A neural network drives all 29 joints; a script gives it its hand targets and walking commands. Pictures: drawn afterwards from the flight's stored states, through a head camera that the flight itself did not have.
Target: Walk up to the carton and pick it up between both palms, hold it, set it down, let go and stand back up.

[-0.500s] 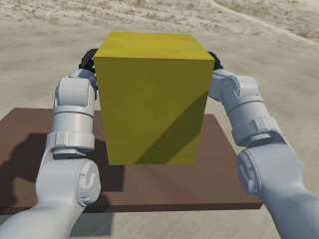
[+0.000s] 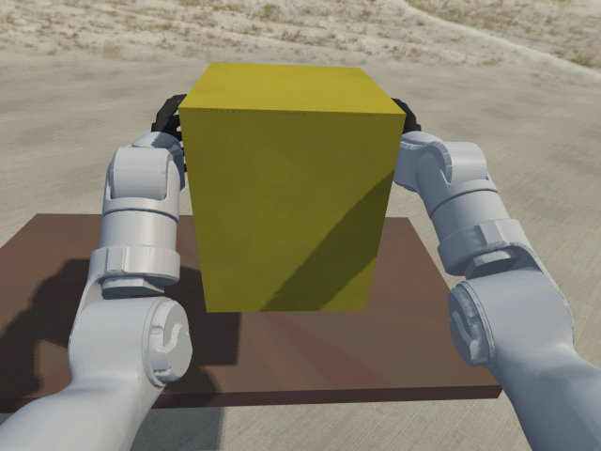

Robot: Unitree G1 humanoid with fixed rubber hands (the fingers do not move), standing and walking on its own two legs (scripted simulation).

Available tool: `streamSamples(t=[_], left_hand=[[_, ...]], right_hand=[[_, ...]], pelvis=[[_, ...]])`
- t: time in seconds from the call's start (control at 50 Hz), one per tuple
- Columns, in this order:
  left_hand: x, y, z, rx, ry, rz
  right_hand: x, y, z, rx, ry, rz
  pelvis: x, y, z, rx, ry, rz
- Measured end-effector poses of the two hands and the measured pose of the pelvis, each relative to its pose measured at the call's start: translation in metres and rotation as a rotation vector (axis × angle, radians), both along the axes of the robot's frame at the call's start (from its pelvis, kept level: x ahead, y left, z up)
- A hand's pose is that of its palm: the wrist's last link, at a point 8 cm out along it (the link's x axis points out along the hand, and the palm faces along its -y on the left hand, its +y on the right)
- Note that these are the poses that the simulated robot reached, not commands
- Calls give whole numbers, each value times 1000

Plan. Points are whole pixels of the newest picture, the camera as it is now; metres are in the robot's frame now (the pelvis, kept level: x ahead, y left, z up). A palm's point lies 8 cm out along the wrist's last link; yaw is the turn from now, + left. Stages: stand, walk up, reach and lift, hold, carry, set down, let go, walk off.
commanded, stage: hold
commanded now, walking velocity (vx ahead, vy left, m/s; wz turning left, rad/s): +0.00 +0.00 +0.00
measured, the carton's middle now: (287, 183) +0.37 +0.00 +0.26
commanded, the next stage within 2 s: set down in 0.18 s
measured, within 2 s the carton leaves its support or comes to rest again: neither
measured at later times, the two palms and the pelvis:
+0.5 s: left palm (155, 133) +0.39 +0.16 +0.32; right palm (392, 129) +0.39 -0.13 +0.33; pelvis +0.00 +0.00 +0.00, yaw +0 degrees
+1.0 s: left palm (160, 189) +0.40 +0.17 +0.24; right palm (373, 190) +0.39 -0.12 +0.24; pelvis +0.00 +0.00 +0.00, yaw +2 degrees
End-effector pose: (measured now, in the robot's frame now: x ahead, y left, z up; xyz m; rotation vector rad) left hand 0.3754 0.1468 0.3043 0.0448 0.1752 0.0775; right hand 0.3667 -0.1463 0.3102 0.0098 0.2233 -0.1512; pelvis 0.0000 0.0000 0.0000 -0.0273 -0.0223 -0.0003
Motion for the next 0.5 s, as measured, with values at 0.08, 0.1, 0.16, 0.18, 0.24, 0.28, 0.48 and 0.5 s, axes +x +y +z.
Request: streamSamples(t=[0.08, 0.1, 0.16, 0.18, 0.24, 0.28, 0.48, 0.5], left_hand=[[1, 2, 0, -15, -15, -7], [1, 3, -1, -18, -11, -7], [2, 6, -4, -19, 5, -3], [2, 7, -4, -17, 2, -1], [1, 9, -3, -11, -16, 5], [1, 9, 0, -7, -32, 5], [16, 12, 15, -20, -86, 9], [18, 14, 15, -19, -93, 11]], right_hand=[[-1, 2, 2, -3, -13, -5], [-1, 3, 1, 0, -8, -7], [1, 5, -1, 9, 7, -7], [1, 6, -1, 6, 5, -3], [2, 9, 3, -8, -14, 4], [2, 9, 6, -10, -30, 4], [17, 12, 23, -8, -103, 7], [19, 14, 22, -9, -112, 10]], pelvis=[[2, 1, 0, 0, -7, 4], [2, 1, 0, 0, -10, 4], [2, 2, 0, 1, -10, 3], [2, 2, 0, 1, -8, 2], [2, 3, 0, -1, -5, 4], [1, 2, 0, -1, -11, 7], [-2, 0, 1, 9, -16, -9], [-1, -1, 1, 10, -19, -8]])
